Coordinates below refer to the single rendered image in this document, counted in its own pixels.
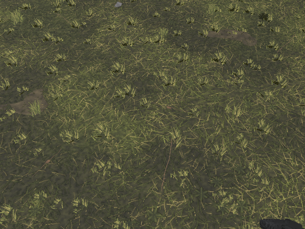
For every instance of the robot right hand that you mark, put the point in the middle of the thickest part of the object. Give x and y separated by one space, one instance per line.
279 224

